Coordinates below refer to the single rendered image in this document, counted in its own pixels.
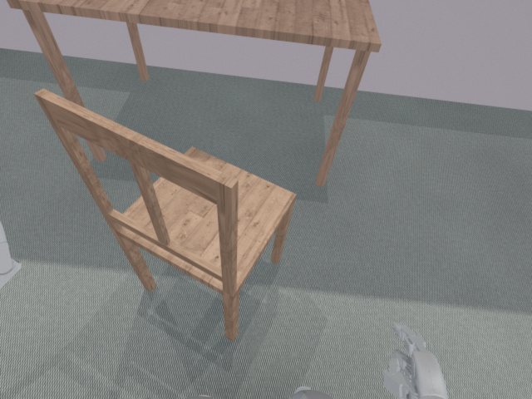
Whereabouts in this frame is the robot left hand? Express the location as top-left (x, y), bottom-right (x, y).
top-left (0, 220), bottom-right (22, 289)

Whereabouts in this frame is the table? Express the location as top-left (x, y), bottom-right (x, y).
top-left (7, 0), bottom-right (382, 186)

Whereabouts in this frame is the chair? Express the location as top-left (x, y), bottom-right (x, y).
top-left (34, 88), bottom-right (296, 342)

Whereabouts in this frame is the right robot shin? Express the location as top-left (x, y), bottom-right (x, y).
top-left (294, 387), bottom-right (311, 394)

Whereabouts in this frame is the robot right hand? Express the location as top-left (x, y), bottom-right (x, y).
top-left (383, 322), bottom-right (448, 399)

